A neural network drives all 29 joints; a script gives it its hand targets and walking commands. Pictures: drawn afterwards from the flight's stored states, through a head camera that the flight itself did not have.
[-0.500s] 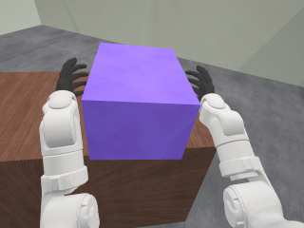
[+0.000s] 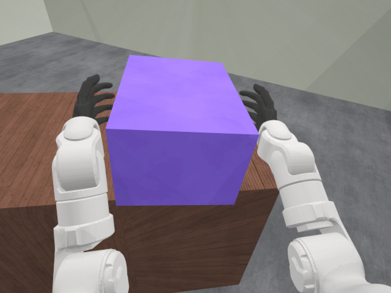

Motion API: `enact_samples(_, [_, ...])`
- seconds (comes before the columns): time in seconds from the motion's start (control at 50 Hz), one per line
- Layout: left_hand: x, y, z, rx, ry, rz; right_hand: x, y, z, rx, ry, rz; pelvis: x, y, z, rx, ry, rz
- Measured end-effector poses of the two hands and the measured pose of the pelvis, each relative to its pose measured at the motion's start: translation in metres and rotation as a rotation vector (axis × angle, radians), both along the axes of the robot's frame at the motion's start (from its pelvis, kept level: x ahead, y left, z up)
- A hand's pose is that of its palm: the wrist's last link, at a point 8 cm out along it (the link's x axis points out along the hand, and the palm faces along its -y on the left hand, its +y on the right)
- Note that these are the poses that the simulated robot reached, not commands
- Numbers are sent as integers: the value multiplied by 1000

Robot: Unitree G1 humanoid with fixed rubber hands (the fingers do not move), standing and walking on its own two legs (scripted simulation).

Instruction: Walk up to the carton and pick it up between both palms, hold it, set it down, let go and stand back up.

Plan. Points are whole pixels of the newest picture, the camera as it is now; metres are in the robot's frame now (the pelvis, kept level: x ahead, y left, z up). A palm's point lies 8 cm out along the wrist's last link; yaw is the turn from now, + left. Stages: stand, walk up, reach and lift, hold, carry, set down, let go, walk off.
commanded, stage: hold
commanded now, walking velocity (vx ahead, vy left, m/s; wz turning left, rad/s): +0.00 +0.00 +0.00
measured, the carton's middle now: (177, 123) +0.45 +0.01 +0.17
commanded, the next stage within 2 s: none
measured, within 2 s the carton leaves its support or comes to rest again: neither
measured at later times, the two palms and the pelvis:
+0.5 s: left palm (78, 116) +0.35 +0.18 +0.25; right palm (261, 113) +0.37 -0.15 +0.24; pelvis +0.00 +0.00 +0.00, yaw +0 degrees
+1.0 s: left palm (79, 118) +0.35 +0.18 +0.25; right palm (261, 115) +0.37 -0.15 +0.24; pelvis +0.01 +0.00 +0.00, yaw +0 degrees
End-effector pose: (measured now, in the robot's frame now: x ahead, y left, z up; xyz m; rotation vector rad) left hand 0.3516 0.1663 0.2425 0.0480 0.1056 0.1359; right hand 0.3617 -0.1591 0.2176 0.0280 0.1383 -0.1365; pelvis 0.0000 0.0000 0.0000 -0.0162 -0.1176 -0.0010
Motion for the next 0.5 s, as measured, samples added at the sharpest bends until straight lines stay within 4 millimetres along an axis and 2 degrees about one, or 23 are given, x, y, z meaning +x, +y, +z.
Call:
enact_samples(0.26, [-1, 0, 1, -5, -2, -1, -1, 1, 0, 2, -3, 3, 1, 0, 0, 1, -1, -1])
enact_samples(0.5, [-1, 11, 8, -31, -20, 16, 6, 11, 20, -11, -23, 18, 4, -3, 0, 1, 2, 1])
